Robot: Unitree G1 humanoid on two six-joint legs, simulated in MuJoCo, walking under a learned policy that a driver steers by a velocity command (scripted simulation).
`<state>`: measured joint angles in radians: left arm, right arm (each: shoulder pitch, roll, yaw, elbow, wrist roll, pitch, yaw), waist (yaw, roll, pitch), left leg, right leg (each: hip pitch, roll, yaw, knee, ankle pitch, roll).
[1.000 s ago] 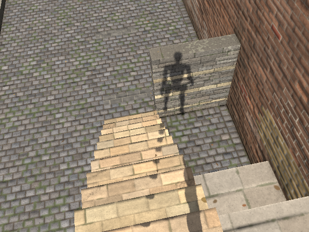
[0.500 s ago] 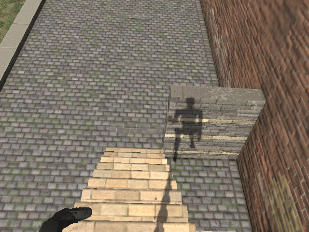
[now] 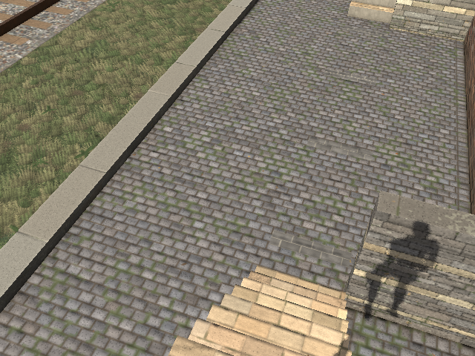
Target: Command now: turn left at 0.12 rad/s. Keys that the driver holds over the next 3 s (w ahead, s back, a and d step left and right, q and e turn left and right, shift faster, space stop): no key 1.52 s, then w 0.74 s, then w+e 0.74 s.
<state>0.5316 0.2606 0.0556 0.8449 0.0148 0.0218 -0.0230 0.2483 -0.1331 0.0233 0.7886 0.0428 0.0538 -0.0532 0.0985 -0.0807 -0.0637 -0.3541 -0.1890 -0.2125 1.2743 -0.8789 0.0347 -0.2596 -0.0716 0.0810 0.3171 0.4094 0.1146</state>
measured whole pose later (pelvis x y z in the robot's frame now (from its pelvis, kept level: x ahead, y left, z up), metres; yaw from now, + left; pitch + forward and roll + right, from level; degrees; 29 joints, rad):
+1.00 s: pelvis +0.09 -0.04 -0.08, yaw -1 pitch +6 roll +4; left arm 0.59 0.07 -0.02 1.12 0.03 0.04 -0.01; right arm 0.16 -0.12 0.05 1.04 0.07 0.06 -0.07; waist 0.01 -0.01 -0.08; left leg -0.61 0.00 0.02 1.70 -0.80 0.04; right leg -0.15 -0.03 0.02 0.26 -0.21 -0.04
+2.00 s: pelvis +0.17 +0.05 -0.11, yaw -2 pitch +4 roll +5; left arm 0.73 0.07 -0.02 1.06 0.02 -0.01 0.07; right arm -0.02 -0.06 0.02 0.95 0.05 -0.09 0.02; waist 0.19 -0.08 -0.06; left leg -0.66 -0.02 0.12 1.36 -0.23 0.03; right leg -0.15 -0.18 0.10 0.59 -0.50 0.08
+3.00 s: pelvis +0.55 +0.12 -0.57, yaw -21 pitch -1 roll +0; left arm 0.21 0.19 0.04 0.70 -0.04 0.10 0.04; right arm 0.59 -0.18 0.00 1.00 -0.05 -0.03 0.01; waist -0.04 -0.02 -0.02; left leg -0.38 0.07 0.03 0.88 -0.48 -0.02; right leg -1.06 0.05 0.19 1.64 -0.12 0.01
